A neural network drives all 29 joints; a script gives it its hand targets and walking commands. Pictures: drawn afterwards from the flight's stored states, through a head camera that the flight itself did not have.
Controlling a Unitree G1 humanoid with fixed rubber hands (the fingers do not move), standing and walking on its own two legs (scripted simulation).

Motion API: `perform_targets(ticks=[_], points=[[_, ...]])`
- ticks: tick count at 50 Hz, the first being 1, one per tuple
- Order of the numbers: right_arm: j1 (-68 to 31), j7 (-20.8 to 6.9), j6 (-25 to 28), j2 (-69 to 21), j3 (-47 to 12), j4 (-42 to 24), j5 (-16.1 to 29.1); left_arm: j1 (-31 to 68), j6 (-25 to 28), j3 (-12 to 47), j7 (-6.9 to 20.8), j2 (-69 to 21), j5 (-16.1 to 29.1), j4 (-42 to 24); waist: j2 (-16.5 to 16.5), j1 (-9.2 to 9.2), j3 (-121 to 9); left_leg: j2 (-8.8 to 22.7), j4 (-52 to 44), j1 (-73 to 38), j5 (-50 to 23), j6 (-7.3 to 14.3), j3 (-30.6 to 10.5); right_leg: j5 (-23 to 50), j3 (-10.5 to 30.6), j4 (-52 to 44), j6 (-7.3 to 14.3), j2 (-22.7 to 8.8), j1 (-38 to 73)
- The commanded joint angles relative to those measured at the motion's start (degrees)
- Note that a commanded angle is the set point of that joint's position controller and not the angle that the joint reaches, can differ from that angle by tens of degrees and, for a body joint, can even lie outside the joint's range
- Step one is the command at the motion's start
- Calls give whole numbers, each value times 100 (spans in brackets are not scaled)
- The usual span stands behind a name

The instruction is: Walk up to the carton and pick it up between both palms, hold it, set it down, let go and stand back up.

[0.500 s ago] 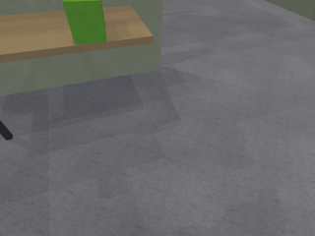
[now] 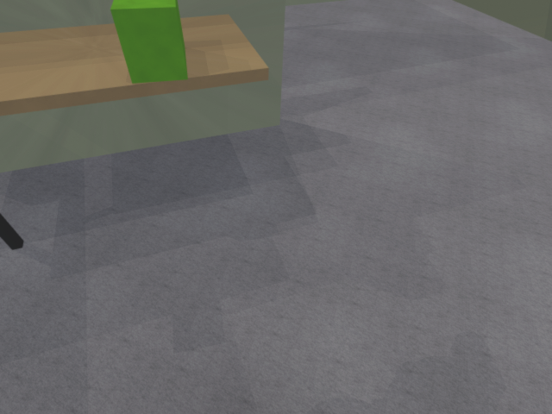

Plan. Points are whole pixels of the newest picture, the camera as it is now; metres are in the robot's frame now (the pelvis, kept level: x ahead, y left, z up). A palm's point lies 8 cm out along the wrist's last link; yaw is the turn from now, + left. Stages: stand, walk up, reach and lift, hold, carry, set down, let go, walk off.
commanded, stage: stand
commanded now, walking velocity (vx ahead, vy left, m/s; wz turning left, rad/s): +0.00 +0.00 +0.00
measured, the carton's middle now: (153, 31) +1.30 +0.45 +0.03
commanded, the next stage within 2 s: walk up in 0.40 s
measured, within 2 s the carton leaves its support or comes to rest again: neither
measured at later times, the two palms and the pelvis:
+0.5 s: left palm out of the picture -0.03 +0.20 -0.15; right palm out of the picture -0.02 -0.19 -0.15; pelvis +0.00 +0.00 +0.00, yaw +0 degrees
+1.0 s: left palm out of the picture +0.06 +0.35 -0.17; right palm out of the picture +0.07 -0.19 -0.15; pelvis +0.07 +0.08 -0.04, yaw +8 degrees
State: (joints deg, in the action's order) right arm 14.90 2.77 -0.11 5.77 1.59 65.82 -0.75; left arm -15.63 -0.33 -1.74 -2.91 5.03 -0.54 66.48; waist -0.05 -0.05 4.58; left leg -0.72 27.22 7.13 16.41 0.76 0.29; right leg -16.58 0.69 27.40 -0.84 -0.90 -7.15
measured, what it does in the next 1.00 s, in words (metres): steps to the left: left foot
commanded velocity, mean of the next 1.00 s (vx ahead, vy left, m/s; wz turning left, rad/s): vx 0.00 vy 0.00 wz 0.00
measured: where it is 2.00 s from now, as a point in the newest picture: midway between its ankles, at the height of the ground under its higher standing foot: (213, 364)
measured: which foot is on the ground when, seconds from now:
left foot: down 0.00-0.64, up 0.66-0.84, down 0.86-1.00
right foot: down 0.00-0.86, up 0.88-1.00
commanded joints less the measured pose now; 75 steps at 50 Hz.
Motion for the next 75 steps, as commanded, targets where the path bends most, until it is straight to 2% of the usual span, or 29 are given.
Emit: perform_targets(ticks=[1, 29, 30, 31, 32, 33, 34, 35, 37, 40, 41, 42, 43, 44, 45, 46, 48, 52, 57, 59, 60, 61, 62, 63, 64, 66, 68, 72, 75], points=[[353, 28, 55, 417, 43, -43, -2, -426, 52, -62, -35, 488, -5, -39, 75, 12, 200, 448, -601, 219, -1205, 150, -447, 1163, 320, -544, 229, -302, -244], [541, 26, 65, 372, -23, 132, 12, -548, 38, 36, -40, 352, -8, 142, 55, -10, 295, 474, -722, 352, -1074, 163, -466, 1059, 321, -618, 189, -328, -201], [781, -21, 126, 1105, 346, -307, -59, -661, 187, -391, -22, 1170, -247, -513, -19, 30, -245, 379, -9, 1286, 1941, 334, -797, -1680, 495, -171, 471, -419, 455], [462, -54, 112, 1166, 382, -480, -93, -754, 230, -503, -15, 1452, -315, -501, 132, 221, 247, 295, 335, 2645, 2849, 283, -868, -2855, 1161, -461, 778, -822, 712], [-30, -96, 98, 913, 352, -790, -154, -1057, 249, -579, -28, 1572, -341, -446, 695, 518, 588, 53, 1377, 3397, 2205, 93, -336, -3503, 2093, -1167, 1200, -1568, 866], [-222, -141, 99, 740, 353, -1042, -243, -1163, 289, -584, -65, 1618, -385, -412, 1071, 615, 788, 258, 2788, 3848, 1706, -48, -10, -3525, 2903, -1768, 1676, -2483, 743], [-82, -179, 90, 715, 387, -1173, -328, -911, 362, -554, -111, 1552, -432, -490, 777, 450, 968, 700, 3233, 4010, 1344, -115, -410, -3102, 3079, -1880, 1877, -2845, 566], [167, -238, 83, 774, 419, -1216, -337, -682, 426, -515, -124, 1426, -448, -580, 481, 306, 899, 876, 3373, 3745, 1014, -147, -617, -2719, 2753, -1843, 1808, -2736, 358], [568, -328, 90, 788, 486, -1290, -290, -231, 484, -514, -85, 1533, -459, -799, 749, 99, 764, 1084, 2931, 3010, 1098, -134, -786, -2350, 1973, -1662, 1604, -2478, -189], [1302, -437, 163, 707, 519, -1310, -192, 335, 400, -461, 38, 1639, -434, -1064, 1115, -257, 671, 773, 1637, 1158, 1029, -93, -78, -2142, 348, -953, 1212, -1766, -1406], [1957, -439, 205, 702, 552, -1127, -178, 570, 349, -442, 88, 1680, -410, -1163, 745, -578, 435, 497, 1136, -9, 437, -47, 381, -2522, -186, -281, 1022, -1457, -2060], [2666, -416, 253, 828, 631, -867, -194, 526, 295, -379, 150, 1539, -383, -1216, -131, -818, 171, 116, 1030, -1112, 245, -15, 674, -2720, -688, 880, 864, -1043, -2748], [3133, -356, 280, 1213, 754, -742, -215, 249, 255, -178, 237, 1026, -317, -1290, -1615, -949, -42, 94, 588, -1391, 1116, 159, 118, -2412, -1317, 2899, 643, -361, -3086], [3041, -284, 298, 1774, 780, -945, -228, 230, 238, -80, 323, 721, -186, -1747, -2784, -890, 66, 1467, -1369, -751, 3839, 838, -3444, -2347, -750, 4394, 427, 202, -3849], [2337, -222, 252, 2017, 725, -1125, -163, 308, 160, -213, 349, 1156, -173, -1956, -1598, -622, 572, 2269, -2552, 296, 5179, 1501, -5314, -1984, 57, 4774, 361, -131, -3799], [1729, -191, 257, 2034, 635, -1377, -108, 409, 137, -224, 378, 1393, -165, -2034, -907, -418, 992, 2454, -2537, 532, 5258, 1667, -5359, -1613, 263, 5026, 305, -439, -3999], [1203, -107, 307, 2031, 579, -1602, -195, 352, 196, -185, 392, 1387, -156, -2004, -643, -275, 1135, 2439, -1860, 748, 3691, 1851, -4429, -1043, 236, 4878, 193, -837, -4044], [1165, -135, 439, 1737, 402, -1600, -308, 73, 251, -240, 484, 1522, -131, -2235, -579, -68, 710, 2035, -1253, 1047, 1150, 1583, -2560, -806, 305, 3556, 156, -938, -2932], [836, -223, 427, 1934, 408, -1795, -195, -173, 331, -264, 536, 1409, -85, -2586, -532, 92, 360, 1469, -691, 1618, 915, 1270, -1412, 99, -274, 1732, 197, -488, -1287], [638, -286, 390, 1898, 367, -1916, -120, -992, 388, -376, 477, 1514, -167, -2467, -11, 481, 126, 1131, 173, 2487, 1166, 1011, -1085, 569, -607, 1186, 288, -100, 319], [767, -326, 366, 1683, 286, -1963, -123, -1531, 423, -467, 420, 1708, -245, -2367, 484, 671, -88, 754, 1259, 2844, 983, 838, -773, 208, -594, 1136, 347, 88, 1078], [1008, -377, 366, 1272, 149, -2092, -99, -1946, 469, -551, 344, 2064, -334, -2400, 1471, 826, -427, 187, 3121, 3158, 906, 494, -119, -1213, 752, 420, 642, -842, 1445], [1161, -402, 304, 1223, 132, -2376, -82, -1903, 465, -605, 259, 2642, -343, -2586, 2071, 694, -342, -446, 4511, 3679, 2029, 111, -21, -3524, 4089, -1484, 1351, -2499, 934], [1136, -366, 166, 1710, 288, -2429, -225, -1403, 413, -588, 161, 2649, -212, -2546, 1177, 450, 107, -31, 5150, 3814, 1865, 42, -589, -4873, 5095, -2207, 1789, -2882, 274], [928, -382, 89, 1852, 320, -2426, -258, -1014, 429, -474, 125, 2407, -142, -2689, 735, 334, 626, 176, 5445, 3958, 1343, -45, -675, -4517, 4428, -2036, 1768, -2822, -44], [898, -403, 88, 1594, 283, -2413, -214, -602, 496, -370, 126, 2255, -222, -2759, 768, 249, 781, 468, 5259, 3845, 964, -105, -636, -2805, 2857, -1641, 1768, -2587, -347], [1026, -485, 111, 1581, 322, -2485, -159, -297, 559, -269, 172, 2054, -228, -2718, 840, 34, 560, 674, 4635, 3060, 745, -157, -815, -1810, 1707, -1598, 1592, -2283, -864], [664, -631, 167, 1352, 294, -2810, -87, -368, 620, -277, 184, 2113, -257, -2557, 926, 95, 350, 783, 2850, 2661, 569, -125, -507, -879, 531, -1338, 1531, -2063, -651], [589, -684, 279, 1275, 330, -2986, -74, -313, 536, -277, 221, 2245, -234, -2590, 944, 76, 63, 587, 1638, 1594, 225, -14, -9, -967, -237, -913, 1391, -1815, -980]])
